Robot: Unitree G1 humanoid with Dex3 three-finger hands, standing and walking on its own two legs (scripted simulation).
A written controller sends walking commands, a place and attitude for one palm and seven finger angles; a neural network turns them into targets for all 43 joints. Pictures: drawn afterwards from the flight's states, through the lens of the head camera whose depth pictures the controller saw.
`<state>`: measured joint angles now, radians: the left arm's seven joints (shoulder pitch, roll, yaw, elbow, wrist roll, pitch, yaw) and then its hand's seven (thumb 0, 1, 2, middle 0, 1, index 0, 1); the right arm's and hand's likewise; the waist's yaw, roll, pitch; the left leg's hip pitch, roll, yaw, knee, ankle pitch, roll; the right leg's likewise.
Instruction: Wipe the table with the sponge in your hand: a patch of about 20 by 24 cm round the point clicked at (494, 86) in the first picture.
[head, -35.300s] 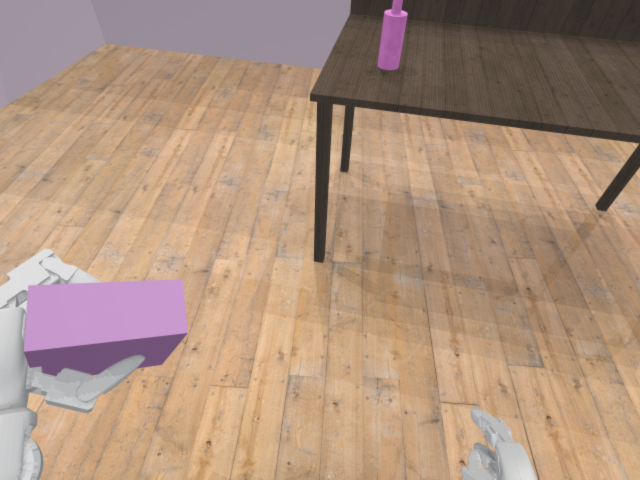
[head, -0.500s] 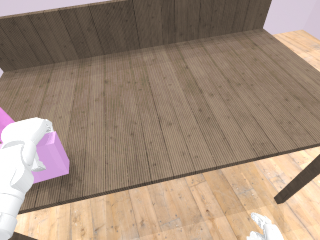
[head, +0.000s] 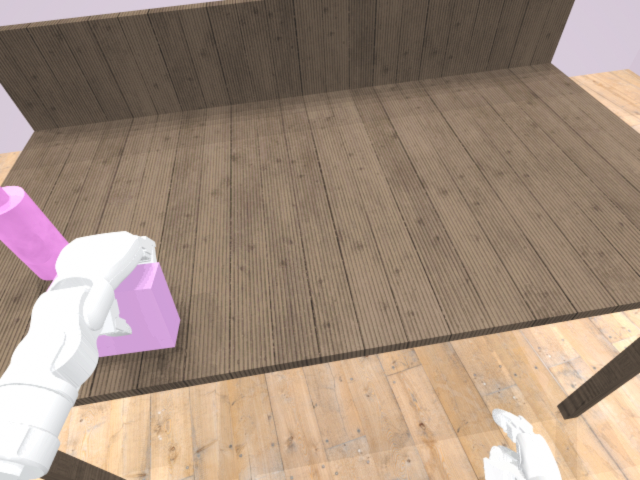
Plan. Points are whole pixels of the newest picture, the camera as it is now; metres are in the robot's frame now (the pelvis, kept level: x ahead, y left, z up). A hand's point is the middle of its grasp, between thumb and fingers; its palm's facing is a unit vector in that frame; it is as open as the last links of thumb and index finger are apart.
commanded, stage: move the sponge above the wiping area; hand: left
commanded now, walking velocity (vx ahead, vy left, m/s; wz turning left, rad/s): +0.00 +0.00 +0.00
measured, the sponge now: (122, 320) +0.29 +0.32 +0.02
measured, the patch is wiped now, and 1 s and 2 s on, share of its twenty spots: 0.00 0.00 0.00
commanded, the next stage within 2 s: lower the sponge onto the table in 1.22 s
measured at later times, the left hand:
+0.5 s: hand (132, 296) +0.30 +0.29 +0.07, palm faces -0.24 -0.05 -0.97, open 9.2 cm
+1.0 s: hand (143, 285) +0.32 +0.28 +0.07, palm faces -0.16 -0.01 -0.99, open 9.1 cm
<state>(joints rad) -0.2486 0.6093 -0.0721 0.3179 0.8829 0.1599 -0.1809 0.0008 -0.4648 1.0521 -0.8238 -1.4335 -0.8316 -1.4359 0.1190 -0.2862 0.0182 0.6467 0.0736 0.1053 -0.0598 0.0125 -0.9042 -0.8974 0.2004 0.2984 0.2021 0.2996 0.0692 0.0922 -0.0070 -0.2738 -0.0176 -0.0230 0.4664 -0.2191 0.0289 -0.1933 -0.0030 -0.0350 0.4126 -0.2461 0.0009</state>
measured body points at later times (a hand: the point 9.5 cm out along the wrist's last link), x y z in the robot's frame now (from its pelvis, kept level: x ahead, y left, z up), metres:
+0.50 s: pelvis +0.00 -0.01 +0.00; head +0.02 -0.03 +0.45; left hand +0.31 +0.29 +0.12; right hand +0.19 -0.26 -0.11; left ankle +0.01 +0.10 -0.74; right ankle -0.02 -0.12 -0.74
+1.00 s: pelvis +0.01 -0.01 +0.00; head +0.04 -0.02 +0.45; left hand +0.32 +0.27 +0.13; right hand +0.18 -0.26 -0.11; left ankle +0.01 +0.10 -0.74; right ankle -0.02 -0.12 -0.74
